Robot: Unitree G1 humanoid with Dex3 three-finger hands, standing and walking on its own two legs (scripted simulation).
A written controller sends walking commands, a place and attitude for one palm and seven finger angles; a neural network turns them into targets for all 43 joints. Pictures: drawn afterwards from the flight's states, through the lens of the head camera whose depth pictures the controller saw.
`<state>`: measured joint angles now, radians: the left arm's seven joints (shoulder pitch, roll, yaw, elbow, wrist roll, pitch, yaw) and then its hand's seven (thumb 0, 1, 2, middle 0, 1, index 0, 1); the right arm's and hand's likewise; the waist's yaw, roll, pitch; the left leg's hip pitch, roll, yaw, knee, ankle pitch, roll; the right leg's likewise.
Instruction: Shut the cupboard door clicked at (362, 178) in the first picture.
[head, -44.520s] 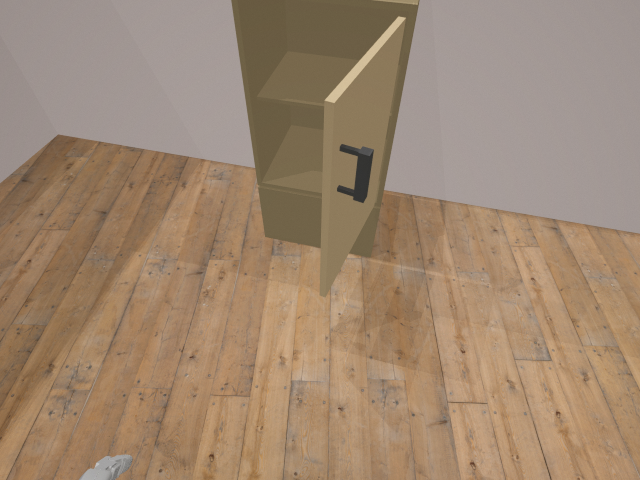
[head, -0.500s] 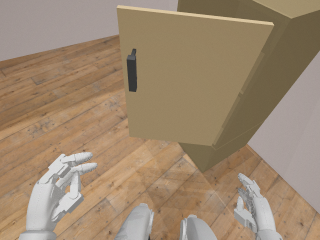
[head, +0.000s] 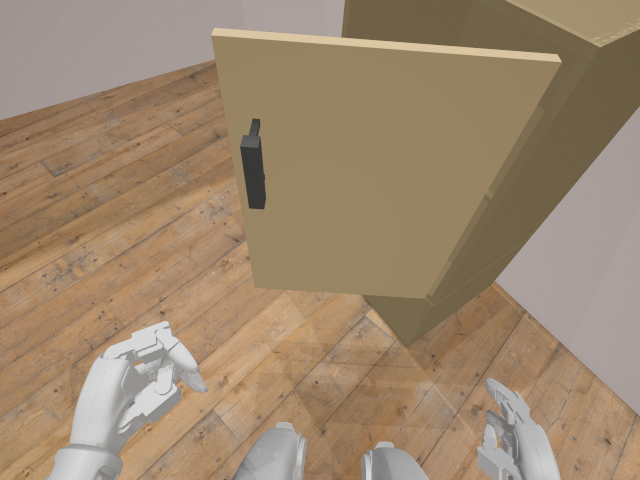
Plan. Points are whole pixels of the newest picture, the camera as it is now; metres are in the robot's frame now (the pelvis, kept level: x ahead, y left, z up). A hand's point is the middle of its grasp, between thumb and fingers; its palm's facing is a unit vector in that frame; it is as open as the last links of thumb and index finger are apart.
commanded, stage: raise the hand and make a fist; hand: left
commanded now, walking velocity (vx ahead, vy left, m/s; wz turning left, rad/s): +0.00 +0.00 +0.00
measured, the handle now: (256, 164) +0.52 +0.14 +0.07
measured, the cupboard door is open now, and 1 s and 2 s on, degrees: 52 52 52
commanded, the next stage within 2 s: bring the fist close to the handle in 0.84 s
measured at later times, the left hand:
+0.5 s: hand (166, 323) +0.26 +0.19 +0.09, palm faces +0.06 -1.00 -0.04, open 3.1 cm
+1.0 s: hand (200, 348) +0.25 +0.16 +0.06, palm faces +0.00 -1.00 -0.02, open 3.1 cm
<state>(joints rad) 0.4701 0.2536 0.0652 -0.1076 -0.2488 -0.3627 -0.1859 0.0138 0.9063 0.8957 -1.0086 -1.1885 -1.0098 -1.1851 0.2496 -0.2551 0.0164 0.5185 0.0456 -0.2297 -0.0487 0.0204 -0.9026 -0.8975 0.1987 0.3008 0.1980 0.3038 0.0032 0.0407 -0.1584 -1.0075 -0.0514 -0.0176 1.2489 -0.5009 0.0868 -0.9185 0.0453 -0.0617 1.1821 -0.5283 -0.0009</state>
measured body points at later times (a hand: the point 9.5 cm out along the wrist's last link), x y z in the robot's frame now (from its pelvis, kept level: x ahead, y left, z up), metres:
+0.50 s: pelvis +0.04 -0.01 +0.02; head +0.10 +0.00 +0.46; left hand +0.25 +0.24 +0.09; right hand +0.23 -0.24 -0.06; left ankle +0.06 +0.06 -0.63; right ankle +0.03 -0.13 -0.63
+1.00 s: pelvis +0.03 -0.02 +0.02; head +0.08 -0.02 +0.46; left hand +0.24 +0.21 +0.07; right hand +0.21 -0.26 -0.06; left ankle +0.06 +0.06 -0.63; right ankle +0.03 -0.13 -0.63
